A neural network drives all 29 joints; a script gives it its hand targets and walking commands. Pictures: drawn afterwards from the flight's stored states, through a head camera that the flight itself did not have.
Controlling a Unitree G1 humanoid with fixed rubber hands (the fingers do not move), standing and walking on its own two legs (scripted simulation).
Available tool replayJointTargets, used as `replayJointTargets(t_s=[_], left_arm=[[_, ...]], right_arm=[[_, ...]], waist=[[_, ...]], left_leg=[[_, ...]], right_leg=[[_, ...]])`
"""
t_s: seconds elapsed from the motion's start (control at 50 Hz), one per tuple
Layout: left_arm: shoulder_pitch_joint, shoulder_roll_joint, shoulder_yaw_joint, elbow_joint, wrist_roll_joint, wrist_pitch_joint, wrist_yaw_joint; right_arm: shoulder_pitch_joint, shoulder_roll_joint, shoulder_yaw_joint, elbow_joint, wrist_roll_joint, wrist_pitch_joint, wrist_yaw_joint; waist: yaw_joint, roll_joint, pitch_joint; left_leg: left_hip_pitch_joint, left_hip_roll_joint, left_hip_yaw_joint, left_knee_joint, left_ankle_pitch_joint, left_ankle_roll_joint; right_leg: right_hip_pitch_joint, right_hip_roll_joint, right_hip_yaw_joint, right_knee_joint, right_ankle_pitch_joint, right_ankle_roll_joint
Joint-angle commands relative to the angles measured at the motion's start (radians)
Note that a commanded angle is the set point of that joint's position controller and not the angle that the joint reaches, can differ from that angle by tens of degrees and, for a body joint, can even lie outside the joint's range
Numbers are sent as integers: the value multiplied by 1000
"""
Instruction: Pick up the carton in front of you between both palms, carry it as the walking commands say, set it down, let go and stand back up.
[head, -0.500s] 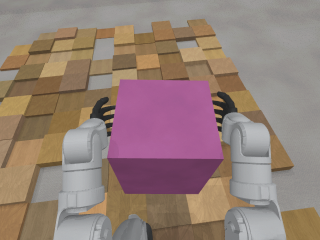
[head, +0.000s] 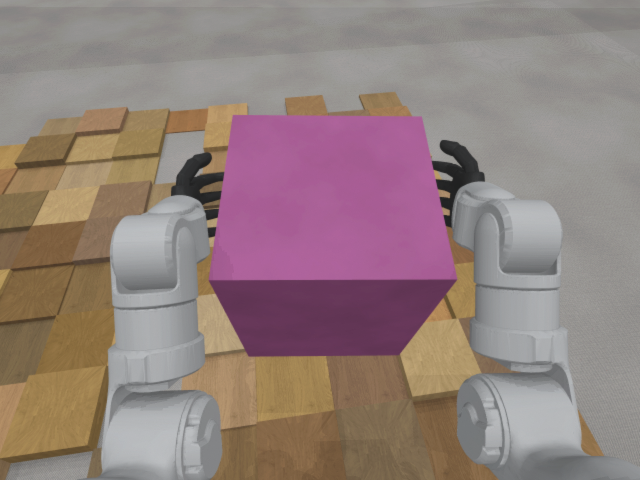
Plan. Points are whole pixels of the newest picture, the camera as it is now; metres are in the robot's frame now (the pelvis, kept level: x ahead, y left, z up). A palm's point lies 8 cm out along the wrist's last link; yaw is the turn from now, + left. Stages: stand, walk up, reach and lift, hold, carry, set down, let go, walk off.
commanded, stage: carry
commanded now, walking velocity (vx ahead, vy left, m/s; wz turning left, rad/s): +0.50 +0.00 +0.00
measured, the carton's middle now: (325, 249) +0.38 -0.01 +0.10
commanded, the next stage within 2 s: none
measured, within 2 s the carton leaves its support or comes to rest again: neither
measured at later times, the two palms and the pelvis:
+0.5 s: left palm (227, 126) +0.67 +0.15 +0.10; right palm (398, 118) +0.66 -0.15 +0.11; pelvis +0.31 +0.02 +0.00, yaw -1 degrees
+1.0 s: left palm (252, 43) +0.98 +0.12 +0.12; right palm (384, 36) +0.99 -0.18 +0.12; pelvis +0.63 -0.02 +0.01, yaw -1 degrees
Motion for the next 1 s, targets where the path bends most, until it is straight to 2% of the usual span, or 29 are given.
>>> replayJointTargets(t_s=[0.0,0.02,0.04,0.1,0.14,0.2,0.26,0.32,0.36,0.38,0.4,0.42,0.44,0.46,0.48,0.5,0.54,0.6,0.68,0.76,0.8,0.82,0.84,0.86,0.88,0.9,0.92,0.94,0.98], left_arm=[[-722,-842,-571,-59,-413,28,-201],[-771,-874,-575,-78,-435,38,-205],[-820,-900,-572,-103,-453,46,-210],[-895,-950,-550,-106,-478,66,-224],[-885,-966,-532,-65,-473,74,-232],[-859,-998,-516,24,-453,69,-245],[-824,-1038,-508,111,-428,43,-258],[-784,-1086,-509,172,-404,4,-266],[-752,-1119,-515,195,-398,-26,-269],[-738,-1133,-520,199,-395,-40,-269],[-729,-1132,-523,200,-388,-56,-269],[-748,-1181,-528,194,-396,-63,-269],[-740,-1171,-545,168,-391,-73,-265],[-758,-1188,-573,139,-407,-90,-257],[-752,-1198,-585,101,-414,-106,-247],[-741,-1207,-596,68,-418,-120,-236],[-685,-1211,-623,23,-409,-141,-216],[-572,-1195,-671,-10,-382,-173,-199],[-479,-1156,-735,-47,-361,-208,-200],[-490,-1083,-771,-105,-376,-210,-219],[-482,-1039,-760,-105,-381,-193,-228],[-465,-1013,-747,-93,-380,-182,-231],[-456,-984,-727,-76,-373,-172,-234],[-419,-937,-702,-24,-353,-165,-232],[-372,-916,-672,24,-355,-156,-229],[-359,-937,-676,41,-367,-150,-230],[-389,-964,-682,29,-383,-149,-232],[-461,-993,-691,-6,-405,-148,-234],[-583,-1048,-713,-63,-450,-146,-238]], right_arm=[[-715,964,595,-57,407,68,243],[-731,967,584,-57,401,78,238],[-747,982,572,-56,396,88,233],[-764,1011,538,-21,370,108,216],[-754,1030,527,21,350,112,209],[-734,1070,514,98,324,104,214],[-702,1125,503,180,310,81,233],[-659,1182,499,239,313,48,259],[-635,1211,492,264,316,19,276],[-610,1216,487,278,318,3,284],[-593,1223,487,282,320,-15,293],[-608,1193,484,259,310,-37,294],[-594,1238,502,254,333,-54,296],[-614,1249,515,187,353,-70,298],[-652,1265,551,121,379,-83,299],[-683,1286,584,57,405,-96,299],[-679,1301,637,-18,432,-117,297],[-579,1282,691,-51,431,-141,300],[-450,1234,743,-52,400,-173,309],[-403,1162,777,-75,383,-186,303],[-402,1126,780,-85,379,-175,296],[-412,1107,776,-81,379,-167,291],[-402,1091,767,-64,375,-158,287],[-436,1082,761,-46,383,-134,286],[-424,1067,739,-20,381,-116,281],[-425,1055,721,2,372,-106,277],[-437,1068,711,12,375,-99,277],[-455,1091,701,21,376,-95,278],[-480,1119,681,18,374,-91,274]], waist=[[74,-267,-472],[84,-160,-451],[78,-89,-437],[49,-133,-447],[53,-151,-436],[62,-143,-386],[70,-148,-324],[65,-167,-295],[10,-161,-345],[-21,-117,-413],[-50,-69,-443],[-38,192,-589],[-53,274,-584],[-61,200,-543],[-57,89,-519],[-51,53,-484],[-39,63,-486],[-39,90,-495],[-56,114,-469],[-69,103,-386],[-54,91,-359],[-20,51,-374],[22,-15,-404],[71,-263,-479],[102,-356,-520],[100,-267,-516],[105,-154,-500],[97,-92,-460],[74,-66,-425]], left_leg=[[-543,-70,-75,490,-60,33],[-572,-43,-88,487,-11,42],[-555,-19,-91,438,49,45],[-507,-7,-72,357,100,41],[-533,-7,-55,292,137,32],[-549,-3,-28,125,229,18],[-453,-33,28,-96,347,22],[-288,-71,88,-283,491,40],[-83,-97,130,-369,520,59],[123,-105,139,-375,494,69],[296,-19,40,-371,512,67],[648,256,-398,-309,530,237],[664,302,-591,-399,428,297],[610,277,-524,-398,424,278],[548,262,-457,-393,476,250],[482,244,-391,-402,508,221],[408,223,-319,-441,466,202],[423,215,-242,-452,559,219],[493,147,-122,-394,784,183],[456,127,-95,-375,705,155],[384,112,-55,-303,718,129],[266,84,-11,-201,741,102],[91,41,22,-52,637,68],[-258,-57,25,210,209,16],[-504,-139,-18,457,-102,3],[-567,-83,-100,523,-103,22],[-578,-51,-127,462,-36,37],[-576,-27,-117,396,9,35],[-500,-7,-100,283,62,19]], right_leg=[[820,-310,577,-170,196,-269],[784,-291,511,-155,237,-257],[731,-268,445,-163,237,-232],[657,-252,363,-207,221,-222],[665,-238,312,-226,214,-232],[665,-206,244,-242,238,-233],[621,-167,165,-254,334,-203],[597,-143,95,-237,446,-149],[580,-129,27,-78,605,-104],[500,-94,-13,77,572,-76],[353,-63,-6,273,368,-60],[-23,21,51,562,-6,-29],[-203,103,79,731,-371,-39],[-254,46,134,769,-343,-66],[-253,17,148,726,-290,-71],[-242,-10,146,654,-260,-73],[-184,-26,136,525,-248,-61],[-176,-13,88,323,-242,-38],[-180,5,44,132,78,-40],[-82,16,41,-115,215,-55],[57,18,21,-197,273,-81],[253,51,-37,-234,290,-91],[488,18,-12,-211,292,-101],[857,-229,298,-84,685,-247],[1006,-332,510,-114,628,-365],[963,-319,499,-121,435,-357],[896,-299,486,-141,337,-321],[832,-291,459,-162,330,-289],[692,-266,403,-220,173,-257]])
